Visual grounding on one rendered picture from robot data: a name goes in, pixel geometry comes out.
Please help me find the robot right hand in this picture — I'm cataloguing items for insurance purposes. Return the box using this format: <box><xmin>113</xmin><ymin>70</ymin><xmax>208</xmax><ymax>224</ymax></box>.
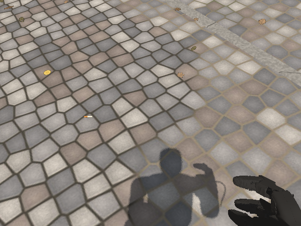
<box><xmin>228</xmin><ymin>175</ymin><xmax>301</xmax><ymax>226</ymax></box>

